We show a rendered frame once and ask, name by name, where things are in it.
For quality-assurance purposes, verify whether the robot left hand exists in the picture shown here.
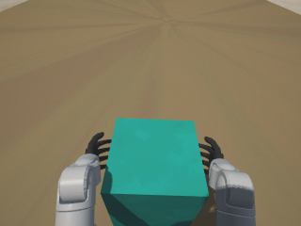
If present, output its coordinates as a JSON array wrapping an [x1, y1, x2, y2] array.
[[85, 132, 112, 170]]

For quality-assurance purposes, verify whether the right robot forearm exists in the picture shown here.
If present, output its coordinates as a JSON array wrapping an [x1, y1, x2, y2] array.
[[209, 158, 256, 226]]

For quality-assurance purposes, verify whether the robot right hand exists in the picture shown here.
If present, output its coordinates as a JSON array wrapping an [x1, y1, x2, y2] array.
[[198, 137, 224, 176]]

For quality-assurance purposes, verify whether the left robot forearm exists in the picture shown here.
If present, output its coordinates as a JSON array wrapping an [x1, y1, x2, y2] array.
[[55, 153, 102, 226]]

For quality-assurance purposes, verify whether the carton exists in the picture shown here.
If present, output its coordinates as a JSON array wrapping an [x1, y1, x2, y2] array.
[[101, 118, 210, 226]]

